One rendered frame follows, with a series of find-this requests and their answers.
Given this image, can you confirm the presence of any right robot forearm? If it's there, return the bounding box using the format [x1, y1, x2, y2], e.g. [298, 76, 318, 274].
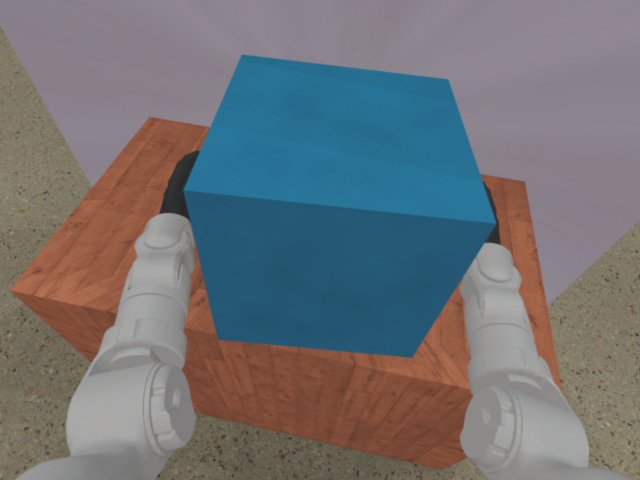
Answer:
[460, 243, 589, 467]

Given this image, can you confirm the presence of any robot right hand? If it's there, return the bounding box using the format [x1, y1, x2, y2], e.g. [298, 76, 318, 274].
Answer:
[483, 181, 501, 245]

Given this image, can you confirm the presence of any left robot forearm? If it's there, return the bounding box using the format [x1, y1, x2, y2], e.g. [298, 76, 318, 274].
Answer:
[66, 213, 195, 453]

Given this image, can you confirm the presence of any robot left upper arm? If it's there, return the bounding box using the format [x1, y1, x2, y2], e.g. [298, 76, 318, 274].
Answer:
[15, 362, 196, 480]

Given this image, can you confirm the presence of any carton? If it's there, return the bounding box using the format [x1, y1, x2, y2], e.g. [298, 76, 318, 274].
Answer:
[183, 55, 497, 358]

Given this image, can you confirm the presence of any pedestal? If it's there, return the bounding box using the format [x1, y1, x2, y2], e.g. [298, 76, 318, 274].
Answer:
[9, 117, 563, 470]

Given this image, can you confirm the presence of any robot right upper arm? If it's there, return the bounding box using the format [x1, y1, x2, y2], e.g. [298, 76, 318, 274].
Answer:
[460, 384, 633, 480]

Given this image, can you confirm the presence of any robot left hand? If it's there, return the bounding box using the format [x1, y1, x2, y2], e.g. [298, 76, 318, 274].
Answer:
[159, 150, 200, 223]

